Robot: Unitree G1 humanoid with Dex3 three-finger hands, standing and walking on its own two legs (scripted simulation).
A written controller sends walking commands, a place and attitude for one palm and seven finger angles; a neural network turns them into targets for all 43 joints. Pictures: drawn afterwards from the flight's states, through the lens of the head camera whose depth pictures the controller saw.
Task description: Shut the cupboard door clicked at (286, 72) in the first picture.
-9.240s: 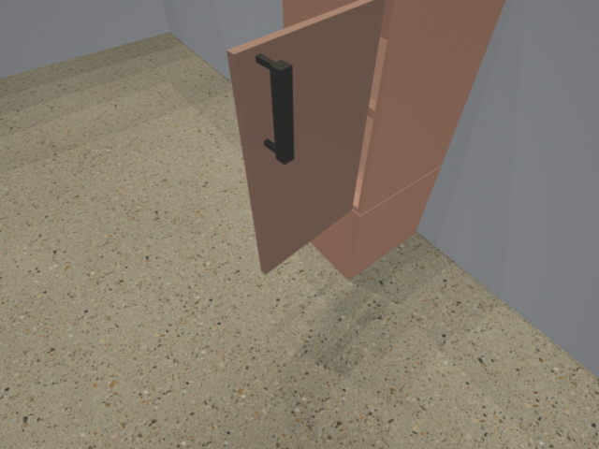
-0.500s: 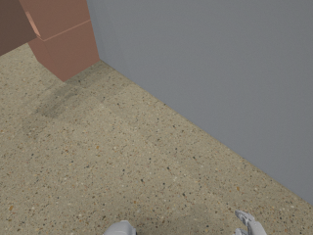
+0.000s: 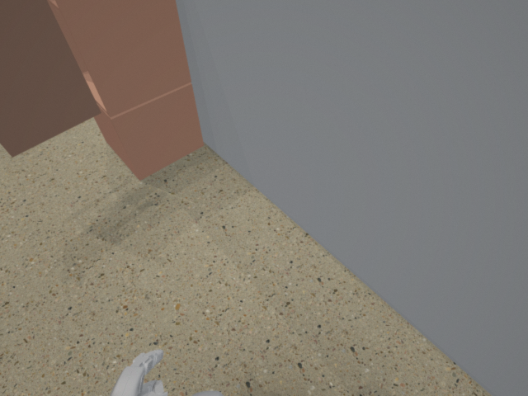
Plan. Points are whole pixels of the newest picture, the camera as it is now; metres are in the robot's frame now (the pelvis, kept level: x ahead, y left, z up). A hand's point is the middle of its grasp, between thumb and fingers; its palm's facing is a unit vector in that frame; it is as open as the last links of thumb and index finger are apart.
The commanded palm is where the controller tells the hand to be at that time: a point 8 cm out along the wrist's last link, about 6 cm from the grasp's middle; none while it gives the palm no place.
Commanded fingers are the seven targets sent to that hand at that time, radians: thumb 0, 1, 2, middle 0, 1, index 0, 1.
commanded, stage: walk to a spot facing it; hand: left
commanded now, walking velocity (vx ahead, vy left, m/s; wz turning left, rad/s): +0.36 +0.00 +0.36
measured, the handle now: out of the picture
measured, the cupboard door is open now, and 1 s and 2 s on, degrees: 96 96 96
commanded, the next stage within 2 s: turn to face it in 0.88 s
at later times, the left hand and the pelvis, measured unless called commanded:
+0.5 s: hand (128, 366) +0.20 +0.25 -0.17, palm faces +0.18 -0.97 -0.14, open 7.4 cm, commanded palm none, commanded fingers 0.00 0.90 0.90 -0.20 -0.30 -0.20 -0.30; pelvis +0.23 +0.07 +0.01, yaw +7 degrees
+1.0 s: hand (165, 208) +0.54 +0.24 -0.15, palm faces +0.23 -0.96 -0.16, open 7.3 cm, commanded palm none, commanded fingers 0.00 0.90 0.90 -0.20 -0.30 -0.20 -0.30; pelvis +0.47 +0.05 +0.01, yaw +15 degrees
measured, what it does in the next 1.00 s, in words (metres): walks ahead: left foot, then right foot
